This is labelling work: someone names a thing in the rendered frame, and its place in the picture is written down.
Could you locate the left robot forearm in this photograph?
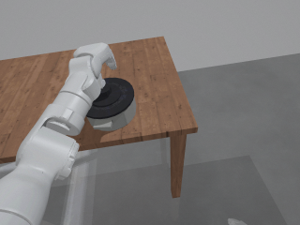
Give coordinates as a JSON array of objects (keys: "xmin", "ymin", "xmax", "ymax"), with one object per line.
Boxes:
[{"xmin": 15, "ymin": 52, "xmax": 102, "ymax": 166}]

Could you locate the table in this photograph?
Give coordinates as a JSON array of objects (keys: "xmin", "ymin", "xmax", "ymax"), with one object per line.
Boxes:
[{"xmin": 0, "ymin": 36, "xmax": 198, "ymax": 198}]

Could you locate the pot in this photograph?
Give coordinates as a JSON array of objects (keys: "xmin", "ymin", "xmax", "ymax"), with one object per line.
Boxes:
[{"xmin": 87, "ymin": 97, "xmax": 137, "ymax": 131}]

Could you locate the knob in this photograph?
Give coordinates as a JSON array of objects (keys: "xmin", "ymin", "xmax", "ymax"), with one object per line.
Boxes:
[{"xmin": 99, "ymin": 83, "xmax": 112, "ymax": 98}]

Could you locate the lid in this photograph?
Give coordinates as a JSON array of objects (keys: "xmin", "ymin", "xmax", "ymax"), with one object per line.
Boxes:
[{"xmin": 86, "ymin": 77, "xmax": 134, "ymax": 119}]

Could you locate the robot left upper arm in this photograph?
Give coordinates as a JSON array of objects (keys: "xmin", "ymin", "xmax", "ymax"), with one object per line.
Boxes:
[{"xmin": 0, "ymin": 126, "xmax": 80, "ymax": 225}]

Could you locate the robot left hand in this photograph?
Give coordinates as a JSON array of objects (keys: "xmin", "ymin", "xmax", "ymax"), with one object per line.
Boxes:
[{"xmin": 73, "ymin": 42, "xmax": 117, "ymax": 89}]

